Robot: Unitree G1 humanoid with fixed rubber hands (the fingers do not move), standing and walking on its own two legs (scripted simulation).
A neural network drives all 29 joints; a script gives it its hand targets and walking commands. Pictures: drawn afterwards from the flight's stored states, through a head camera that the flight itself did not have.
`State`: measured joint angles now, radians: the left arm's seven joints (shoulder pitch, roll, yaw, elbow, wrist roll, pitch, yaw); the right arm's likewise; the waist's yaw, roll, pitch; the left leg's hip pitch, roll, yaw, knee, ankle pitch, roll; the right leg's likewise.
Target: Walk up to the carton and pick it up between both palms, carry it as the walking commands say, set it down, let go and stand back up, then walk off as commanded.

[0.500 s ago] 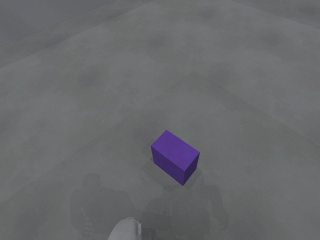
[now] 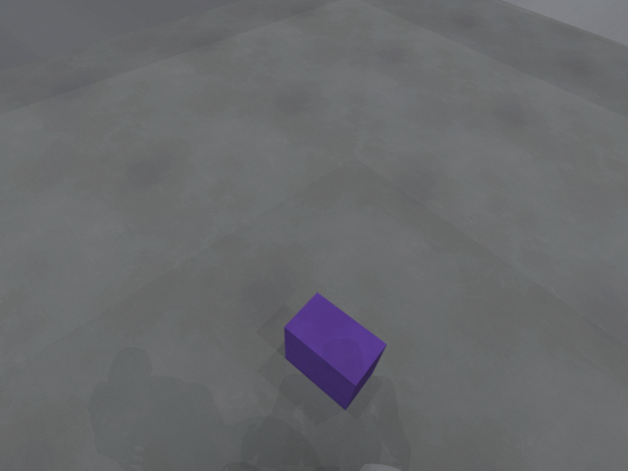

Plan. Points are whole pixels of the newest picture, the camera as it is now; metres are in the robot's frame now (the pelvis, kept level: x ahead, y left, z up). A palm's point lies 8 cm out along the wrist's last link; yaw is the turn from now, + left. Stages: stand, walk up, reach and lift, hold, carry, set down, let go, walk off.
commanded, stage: walk up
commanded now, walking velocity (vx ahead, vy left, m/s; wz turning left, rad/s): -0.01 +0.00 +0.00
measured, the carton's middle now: (331, 352) +0.51 -0.07 -0.65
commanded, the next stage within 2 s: stand in 1.92 s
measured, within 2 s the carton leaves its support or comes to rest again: neither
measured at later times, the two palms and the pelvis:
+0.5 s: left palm out of the picture +0.02 +0.21 -0.15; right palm out of the picture +0.04 -0.26 -0.15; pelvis +0.01 -0.01 -0.01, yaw -4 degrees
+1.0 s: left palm out of the picture +0.13 +0.28 -0.13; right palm out of the picture -0.02 -0.21 -0.17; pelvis +0.03 +0.04 -0.01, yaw -22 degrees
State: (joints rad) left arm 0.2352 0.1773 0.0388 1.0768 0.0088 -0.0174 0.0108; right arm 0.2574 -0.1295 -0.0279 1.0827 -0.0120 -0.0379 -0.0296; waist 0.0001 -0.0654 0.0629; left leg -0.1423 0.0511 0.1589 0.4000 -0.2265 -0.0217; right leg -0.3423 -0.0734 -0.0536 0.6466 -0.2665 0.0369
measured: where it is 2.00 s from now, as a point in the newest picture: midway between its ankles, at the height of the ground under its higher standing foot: outside the picture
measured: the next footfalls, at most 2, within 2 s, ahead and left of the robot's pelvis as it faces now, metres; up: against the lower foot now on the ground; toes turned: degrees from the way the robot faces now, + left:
right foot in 0.02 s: +0.10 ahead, -0.12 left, +0.00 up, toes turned -6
right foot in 0.88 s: +0.03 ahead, -0.07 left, +0.00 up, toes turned -27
